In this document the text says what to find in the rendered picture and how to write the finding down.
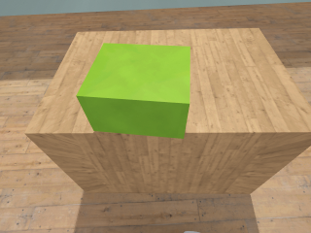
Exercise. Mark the pedestal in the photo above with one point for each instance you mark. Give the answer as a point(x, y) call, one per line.
point(247, 119)

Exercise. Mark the carton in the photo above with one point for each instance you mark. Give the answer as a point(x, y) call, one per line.
point(139, 90)

